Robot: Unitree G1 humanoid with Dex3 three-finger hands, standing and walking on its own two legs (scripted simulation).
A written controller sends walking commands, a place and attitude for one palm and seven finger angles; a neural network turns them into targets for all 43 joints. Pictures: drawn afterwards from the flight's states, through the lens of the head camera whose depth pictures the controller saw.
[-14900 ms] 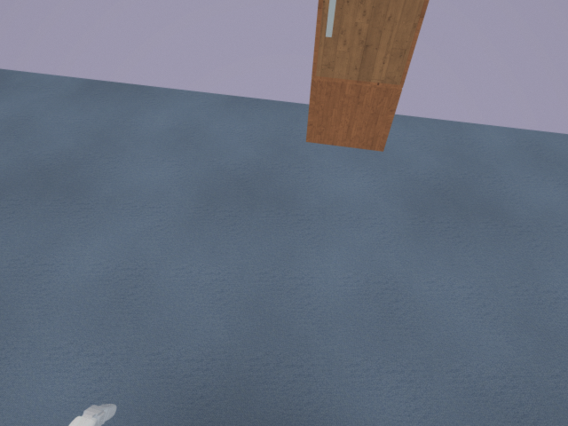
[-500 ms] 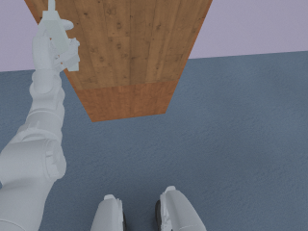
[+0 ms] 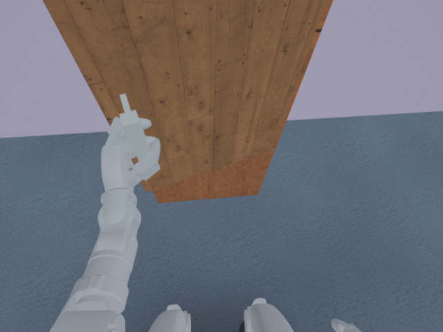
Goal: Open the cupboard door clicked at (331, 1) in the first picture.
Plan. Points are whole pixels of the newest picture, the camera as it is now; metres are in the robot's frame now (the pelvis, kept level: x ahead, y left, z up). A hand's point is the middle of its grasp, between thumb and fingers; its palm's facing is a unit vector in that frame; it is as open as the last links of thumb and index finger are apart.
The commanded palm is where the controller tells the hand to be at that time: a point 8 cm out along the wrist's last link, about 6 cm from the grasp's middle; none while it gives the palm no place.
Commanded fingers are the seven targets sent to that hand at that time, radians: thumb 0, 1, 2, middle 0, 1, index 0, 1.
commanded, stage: pull the door open along its arc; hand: left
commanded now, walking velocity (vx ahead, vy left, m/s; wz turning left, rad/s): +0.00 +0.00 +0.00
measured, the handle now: (138, 137) +0.47 +0.15 +0.03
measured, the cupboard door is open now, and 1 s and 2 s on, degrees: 16 41 40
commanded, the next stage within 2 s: open thumb and fingers to let go in 0.54 s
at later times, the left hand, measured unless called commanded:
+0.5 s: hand (207, 215) +0.31 +0.02 +0.04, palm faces +0.34 -0.94 -0.04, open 6.7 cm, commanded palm +0.23 +0.05 +0.03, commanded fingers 0.00 0.90 0.90 -0.40 -1.35 -0.40 -1.35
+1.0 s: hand (204, 224) +0.29 +0.03 +0.03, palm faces +0.46 -0.89 -0.04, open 9.5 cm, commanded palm +0.24 +0.06 +0.03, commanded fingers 0.00 -0.43 0.33 -0.31 -1.21 -0.31 -1.21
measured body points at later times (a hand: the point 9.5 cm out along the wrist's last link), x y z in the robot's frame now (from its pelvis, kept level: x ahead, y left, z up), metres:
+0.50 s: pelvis -0.01 -0.04 +0.00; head +0.06 -0.05 +0.45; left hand +0.28 +0.07 +0.04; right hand +0.17 -0.23 -0.11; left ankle -0.02 +0.10 -0.66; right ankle +0.00 -0.12 -0.66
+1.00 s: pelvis -0.03 -0.07 -0.01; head +0.05 -0.09 +0.44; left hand +0.26 +0.07 +0.04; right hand +0.16 -0.28 -0.13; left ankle -0.02 +0.10 -0.66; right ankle +0.00 -0.12 -0.66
